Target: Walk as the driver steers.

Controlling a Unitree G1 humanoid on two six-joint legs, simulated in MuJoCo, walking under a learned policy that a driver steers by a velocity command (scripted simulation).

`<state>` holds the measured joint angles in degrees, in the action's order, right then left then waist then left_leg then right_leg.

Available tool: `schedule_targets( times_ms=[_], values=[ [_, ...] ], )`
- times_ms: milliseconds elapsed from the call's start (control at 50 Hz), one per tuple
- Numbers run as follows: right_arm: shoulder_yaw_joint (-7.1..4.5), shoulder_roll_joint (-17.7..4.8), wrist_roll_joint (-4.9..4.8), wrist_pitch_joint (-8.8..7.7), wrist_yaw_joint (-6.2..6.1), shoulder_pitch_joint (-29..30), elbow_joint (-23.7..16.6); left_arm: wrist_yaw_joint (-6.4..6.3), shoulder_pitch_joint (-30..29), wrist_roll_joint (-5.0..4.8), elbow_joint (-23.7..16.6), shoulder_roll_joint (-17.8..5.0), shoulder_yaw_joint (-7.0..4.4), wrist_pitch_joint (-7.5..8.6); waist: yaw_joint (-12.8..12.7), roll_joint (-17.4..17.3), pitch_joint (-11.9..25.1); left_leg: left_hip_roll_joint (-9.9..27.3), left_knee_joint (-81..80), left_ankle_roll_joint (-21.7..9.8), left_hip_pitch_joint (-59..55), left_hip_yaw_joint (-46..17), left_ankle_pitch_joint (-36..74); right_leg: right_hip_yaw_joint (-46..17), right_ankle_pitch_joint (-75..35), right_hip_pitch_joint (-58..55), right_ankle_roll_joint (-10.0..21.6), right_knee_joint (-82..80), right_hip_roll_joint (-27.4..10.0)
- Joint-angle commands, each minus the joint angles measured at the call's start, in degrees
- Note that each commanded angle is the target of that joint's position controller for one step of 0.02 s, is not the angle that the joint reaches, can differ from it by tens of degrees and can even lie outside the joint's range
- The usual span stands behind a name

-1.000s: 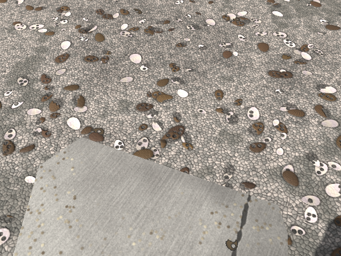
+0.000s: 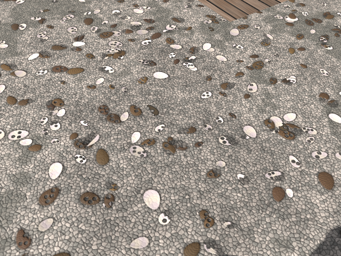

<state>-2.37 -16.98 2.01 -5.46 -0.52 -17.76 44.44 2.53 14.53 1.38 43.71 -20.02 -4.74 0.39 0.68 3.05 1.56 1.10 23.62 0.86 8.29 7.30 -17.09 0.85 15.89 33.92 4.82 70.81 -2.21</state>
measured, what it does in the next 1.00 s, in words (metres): walks ahead: right foot, then left foot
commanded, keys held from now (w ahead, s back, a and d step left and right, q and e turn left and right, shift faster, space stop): w+e+shift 0.28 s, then w+shift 0.08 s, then w+q+shift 0.64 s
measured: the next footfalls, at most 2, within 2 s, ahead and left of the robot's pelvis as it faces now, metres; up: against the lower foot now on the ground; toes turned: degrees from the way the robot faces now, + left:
right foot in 0.24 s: +0.40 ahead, -0.09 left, +0.00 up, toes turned -18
left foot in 0.68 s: +0.88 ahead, -0.10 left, +0.00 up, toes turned -12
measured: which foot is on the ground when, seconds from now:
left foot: down 0.00-0.24, up 0.26-0.66, down 0.68-1.00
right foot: up 0.00-0.22, down 0.24-0.70, up 0.72-1.00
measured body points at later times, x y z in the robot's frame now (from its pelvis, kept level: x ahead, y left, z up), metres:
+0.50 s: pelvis +0.46 -0.08 +0.00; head +0.49 -0.07 +0.44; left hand +0.57 +0.18 -0.14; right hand +0.56 -0.36 -0.09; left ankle +0.69 +0.03 -0.67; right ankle +0.37 -0.08 -0.74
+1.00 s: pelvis +0.96 -0.15 +0.00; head +0.99 -0.15 +0.45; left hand +1.23 +0.03 -0.05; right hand +0.89 -0.43 -0.12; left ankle +0.84 -0.10 -0.74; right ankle +1.16 -0.35 -0.67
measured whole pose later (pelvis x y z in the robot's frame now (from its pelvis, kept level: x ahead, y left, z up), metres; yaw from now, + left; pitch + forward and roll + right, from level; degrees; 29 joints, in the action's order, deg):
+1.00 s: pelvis +0.96 -0.15 +0.00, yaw +0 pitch +2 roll +0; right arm -3.9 -17.0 -0.5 -3.3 1.3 -29.4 49.4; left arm 1.5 -0.5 2.8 32.7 -14.7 3.0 3.8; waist 6.3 0.8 -1.3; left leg -10.4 15.6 -8.9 -1.5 -11.0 -17.1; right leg -4.9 -0.3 41.8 -2.3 40.8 -6.6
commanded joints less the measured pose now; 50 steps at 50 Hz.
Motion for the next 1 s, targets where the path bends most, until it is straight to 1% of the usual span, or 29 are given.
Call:
schedule_targets(
  times_ms=[20, 100, 140, 180, 200, 220, 240, 260, 280, 300, 320, 340, 380, 420, 460, 500, 540, 600, 640, 660, 680, 700, 720, 740, 780, 820, 860, 920, 1000],
  values=[
    [-0.42, -2.1, -0.96, -1.92, 0.45, -1.3, -0.7, 1.57, -6.2, 0.65, -7.9, 2.6, 1.58, -0.63, -0.9, -8.6, -5.4, 15.1, -14.4, -6.1, -5.9, -8.5, 17.4, -2.8, -5.2, 15.1, -0.3, -1.3, -4.9],
    [-0.95, -4.8, -0.83, -2.36, 0.05, 0.5, 0.7, 3.46, -14.1, 0.22, -11.3, 1.9, 2.81, -0.32, -1.9, -5.6, -8.7, 10.0, -18.7, -3.5, -0.5, 5.6, 28.1, 4.7, -17.3, 4.0, 1.7, -20.7, -2.2],
    [-1.46, -7.7, -0.84, -2.16, -0.21, -2.4, 1.4, 3.53, -15.0, 0.15, -11.3, 1.1, 2.90, -0.17, -2.3, -5.3, -7.8, 10.1, -14.4, -2.8, -3.7, 8.4, 52.3, 9.5, -17.8, -3.6, 3.9, -26.2, 2.2],
    [-2.48, -11.8, -0.68, -0.70, -0.89, -3.4, 0.9, 2.74, -8.0, 0.00, -9.2, -1.7, 1.98, 0.02, -6.8, -8.2, -2.2, 11.9, -1.4, -2.2, -9.0, 8.3, 74.3, 11.2, -12.5, -12.2, 5.7, -26.9, 6.5],
    [-3.03, -13.7, -0.36, 0.39, -1.17, -1.7, 0.1, 2.14, 1.0, 0.06, -6.8, -3.8, 0.95, 0.15, -11.8, -9.1, 2.5, 13.3, 10.8, -2.7, -7.7, 7.6, 78.7, 9.9, -9.2, -21.9, 7.2, -26.8, 8.0],
    [-3.13, -13.9, -0.07, 1.24, -1.14, 0.5, -1.1, 1.10, 13.6, 0.20, -2.8, -6.5, -0.66, 0.32, -17.0, -8.0, 8.2, 13.6, 27.9, -3.1, -1.2, 6.2, 73.1, 6.5, -7.2, -37.0, 9.3, -29.7, 8.8],
    [-2.60, -10.7, 0.69, 1.51, -0.26, -0.7, -0.6, -0.56, 15.2, -0.24, -0.8, -9.3, -2.25, 0.02, -15.1, -1.0, 7.3, 6.1, 49.1, -1.9, 11.8, 5.8, 26.5, -0.1, -2.8, -46.9, 10.9, -32.8, 6.2],
    [-0.63, -3.5, 0.76, 0.98, 0.44, -5.4, -5.7, -1.30, 7.7, 0.67, -3.5, -16.4, -3.39, -1.15, -5.0, 12.7, 8.9, -2.2, 72.0, 1.3, 33.7, 2.2, -13.4, -28.6, -6.9, -56.7, 18.2, -36.9, -7.6],
    [-0.65, -7.6, 0.10, -0.51, 0.35, 0.0, -10.1, -1.55, 10.5, 0.28, -5.8, -17.3, -4.09, -1.66, -9.3, 6.0, 17.9, -2.2, 74.5, 0.9, 41.9, -10.4, -9.3, -45.2, 5.0, -61.6, 23.6, -49.2, -12.1],
    [-0.24, -8.2, 0.02, -1.52, 0.33, 3.8, -10.5, -2.23, 9.3, -0.10, -4.7, -14.6, -3.60, -1.30, -8.2, -0.5, 9.8, 1.3, 68.8, 0.2, 44.1, -12.0, -5.0, -45.1, 8.3, -54.2, 20.8, -55.5, -12.9],
    [0.08, -7.9, 0.06, -1.70, 0.19, 3.3, -9.3, -2.68, 7.1, -0.12, -3.8, -11.0, -2.62, -0.55, -4.4, -6.2, 1.8, 4.0, 61.6, 0.1, 40.7, -11.2, -1.7, -39.7, 4.3, -42.9, 18.0, -56.7, -11.4],
    [0.42, -6.8, 0.97, -0.88, 0.13, 3.1, -8.4, -2.97, 4.4, -0.15, -3.4, -9.0, -1.80, 0.36, -1.4, -8.7, -1.5, 5.9, 57.1, 0.2, 35.1, -10.8, -2.2, -32.7, -0.5, -33.1, 15.3, -56.8, -7.8],
    [0.93, -5.5, 1.92, 1.72, 0.59, -1.1, -7.0, -3.01, 3.0, -0.34, -3.1, -4.8, 0.03, 2.51, 2.6, -8.1, -3.2, 8.1, 50.1, 1.4, 27.6, -10.6, -4.3, -26.0, -8.7, -21.5, 15.4, -58.0, -5.9],
    [1.46, -3.5, 1.20, 2.95, 1.43, 2.8, -7.7, -2.42, 3.3, -0.48, -1.7, -4.5, 0.23, 4.26, 2.2, -7.1, -5.5, 9.1, 41.6, 1.5, 27.4, -8.3, 0.2, -17.9, -9.1, -17.1, 13.5, -62.3, -2.4],
    [2.26, -1.9, -0.13, 2.60, 2.07, 10.9, -10.7, -1.47, 5.4, -0.81, -0.6, -4.2, 0.24, 5.57, -0.4, -4.3, -9.6, 9.9, 28.4, -0.2, 27.5, -6.5, 12.1, -11.4, -19.7, -16.3, 10.9, -64.4, -0.7],
    [2.48, -1.0, -1.16, 2.23, 3.02, 14.8, -10.7, -0.95, 7.1, -1.50, 0.2, -4.1, 0.33, 6.63, -2.7, -4.8, -8.7, 7.3, 18.1, -3.0, 22.3, -3.2, 24.6, -5.9, -23.9, -18.5, 7.5, -67.9, 0.8],
    [2.10, -1.3, -2.11, 1.93, 3.61, 16.5, -10.3, -1.19, 9.3, -1.56, 1.7, -5.0, 0.36, 7.42, -3.9, -4.2, -8.7, 5.2, 12.4, -5.5, 20.8, -2.6, 31.7, -3.4, -29.3, -25.4, 5.3, -71.9, -2.2],
    [0.99, -3.5, -1.64, 1.77, 3.59, 15.4, -8.8, -2.54, 9.8, -0.37, 2.8, -7.1, 0.17, 7.00, -2.6, -1.6, -5.4, -1.4, 9.3, -7.6, 20.2, -0.2, 26.3, 2.1, -56.6, -39.7, 1.8, -65.6, -4.4],
    [-0.16, -6.1, -1.28, 2.24, 3.20, 8.4, -6.8, -3.99, 9.1, 1.42, 2.7, -8.9, -0.20, 5.55, 1.8, 2.9, 0.4, -6.3, 10.9, -9.1, 13.9, 1.8, 17.0, 3.9, -78.4, -45.0, -0.4, -51.8, -6.7],
    [-1.17, -7.9, -1.39, 2.63, 2.88, -2.2, -3.5, -4.66, 6.7, 2.53, 2.0, -9.6, -0.46, 4.53, 7.0, 4.2, 5.2, -8.2, 12.3, -10.3, 5.3, 1.7, 12.5, 4.6, -83.6, -44.1, -1.0, -38.7, -7.5],
    [-2.39, -9.7, -1.16, 2.98, 2.35, -15.2, 0.4, -5.02, 2.5, 2.72, 0.8, -10.1, -0.59, 3.67, 14.2, 2.7, 8.7, -7.3, 9.2, -12.3, -6.8, -0.7, 9.3, 6.3, -78.7, -36.9, -1.5, -19.3, -6.2],
    [-3.89, -13.3, -0.97, 3.75, 1.48, -21.4, 2.1, -4.45, 0.6, 2.73, -0.6, -5.2, 0.82, 4.29, 15.0, -5.0, 9.9, 0.0, 12.6, -15.1, -18.5, -11.7, -0.4, 6.0, -38.5, -21.0, -1.1, 5.0, 0.3],
    [-4.89, -17.8, -0.04, 4.15, 1.60, -14.0, 0.9, -2.58, 7.1, 0.02, -4.7, 0.9, 2.45, 5.50, 3.9, -26.5, 13.5, 13.7, 0.3, -27.6, -32.8, -50.9, -8.5, -0.5, 12.7, 8.3, -5.3, 23.7, 10.8],
    [-4.81, -13.8, -0.82, 4.03, 1.95, -9.3, -1.5, -3.01, 2.1, 1.04, -5.4, -2.5, 3.14, 6.58, 6.5, -11.1, 12.6, 13.6, -7.5, -26.2, -30.5, -56.6, -10.4, -7.7, 6.4, 12.7, -3.0, 22.3, 6.6],
    [-3.70, -9.1, -1.34, 3.71, 1.79, -7.5, 0.1, -2.67, -3.3, 1.36, -6.7, -3.2, 3.66, 7.44, 2.4, 2.4, 1.5, 10.3, -10.1, -20.8, -12.4, -44.0, -4.8, -7.3, 0.1, 8.2, -2.5, 9.9, 0.7],
    [-2.73, -7.5, -1.55, 2.79, 1.09, -6.3, 1.0, -2.31, -3.7, 3.14, -8.0, -2.1, 4.45, 5.35, -1.6, 1.7, -3.7, 5.5, -11.5, -19.6, 0.2, -36.6, 2.3, -6.5, 2.1, 4.0, -4.6, 3.7, -1.6],
    [-2.90, -9.0, -1.86, 1.66, 1.39, -5.9, 0.5, -1.98, -4.4, 3.40, -9.5, -0.9, 5.21, 3.32, -3.0, -1.5, -5.5, 2.2, -13.8, -19.7, 8.2, -32.1, 3.9, -4.2, 3.6, 1.8, -6.2, -4.1, -2.8],
    [-3.46, -9.4, -2.08, 1.09, 1.38, -6.5, 0.2, -1.13, -16.2, 2.02, -14.0, -0.1, 6.18, 3.54, 0.3, -2.4, -9.7, -1.2, -17.5, -18.0, 14.4, -28.5, 11.6, -0.7, -9.9, -0.9, -8.2, -21.5, -2.7],
    [-4.44, -10.6, -2.97, 1.03, 1.62, -10.5, 1.4, -1.09, -21.2, 0.71, -15.7, 0.4, 6.41, 4.08, 5.0, -5.3, -5.7, -0.8, -13.8, -13.9, 5.4, -28.6, 30.3, 0.1, -24.0, -6.6, -7.0, -35.1, 0.6]
  ],
)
